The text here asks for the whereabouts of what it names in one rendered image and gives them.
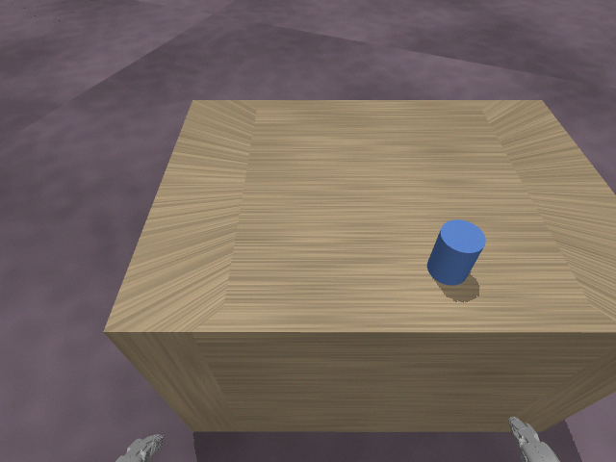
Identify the left robot hand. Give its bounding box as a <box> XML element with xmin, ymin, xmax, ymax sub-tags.
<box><xmin>116</xmin><ymin>434</ymin><xmax>164</xmax><ymax>462</ymax></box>

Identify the can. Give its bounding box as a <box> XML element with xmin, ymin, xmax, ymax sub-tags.
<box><xmin>427</xmin><ymin>219</ymin><xmax>486</xmax><ymax>286</ymax></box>

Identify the right robot hand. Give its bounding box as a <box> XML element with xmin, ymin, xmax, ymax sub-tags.
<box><xmin>508</xmin><ymin>417</ymin><xmax>560</xmax><ymax>462</ymax></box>

